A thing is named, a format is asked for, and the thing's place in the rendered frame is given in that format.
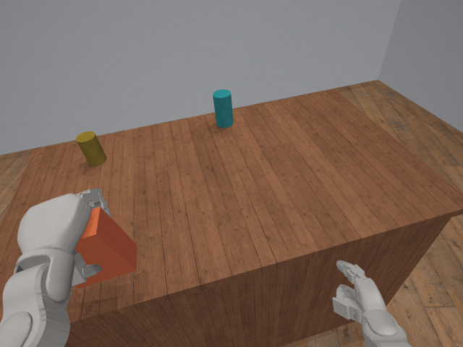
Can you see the sponge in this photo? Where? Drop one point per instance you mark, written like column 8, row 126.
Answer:
column 104, row 243

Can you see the right robot hand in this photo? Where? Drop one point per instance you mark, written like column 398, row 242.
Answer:
column 352, row 303

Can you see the robot left forearm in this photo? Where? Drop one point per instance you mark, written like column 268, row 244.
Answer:
column 35, row 300

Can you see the table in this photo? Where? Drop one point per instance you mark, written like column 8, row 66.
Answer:
column 238, row 229

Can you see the robot right forearm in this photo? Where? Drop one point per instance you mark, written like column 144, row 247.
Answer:
column 380, row 329

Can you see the left robot hand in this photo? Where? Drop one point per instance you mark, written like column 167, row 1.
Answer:
column 59, row 223

